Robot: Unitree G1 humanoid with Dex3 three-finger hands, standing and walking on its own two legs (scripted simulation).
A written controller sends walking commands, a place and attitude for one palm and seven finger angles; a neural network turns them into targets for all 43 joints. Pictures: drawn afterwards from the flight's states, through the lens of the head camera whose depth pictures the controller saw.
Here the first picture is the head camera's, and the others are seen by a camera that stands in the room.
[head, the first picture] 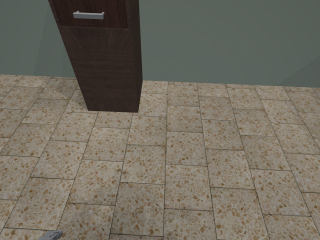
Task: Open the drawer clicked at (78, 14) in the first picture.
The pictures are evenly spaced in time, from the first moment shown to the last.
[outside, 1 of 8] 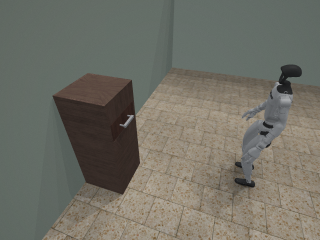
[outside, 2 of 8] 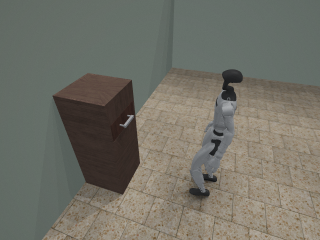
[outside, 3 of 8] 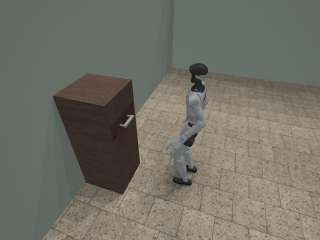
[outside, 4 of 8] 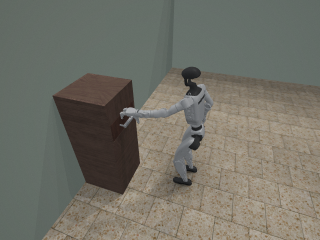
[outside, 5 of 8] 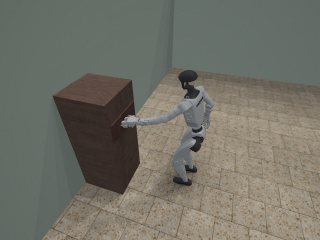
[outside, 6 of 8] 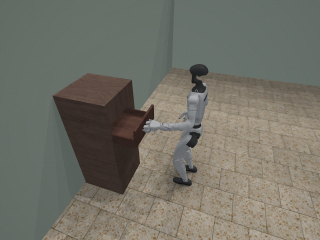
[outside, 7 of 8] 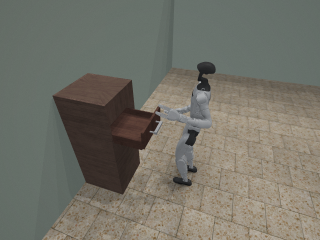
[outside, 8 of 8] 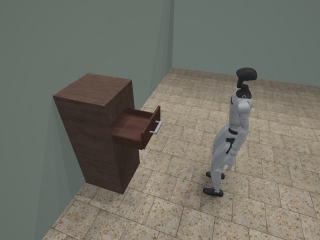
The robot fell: no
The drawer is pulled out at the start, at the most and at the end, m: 0.00 0.28 0.27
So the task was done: yes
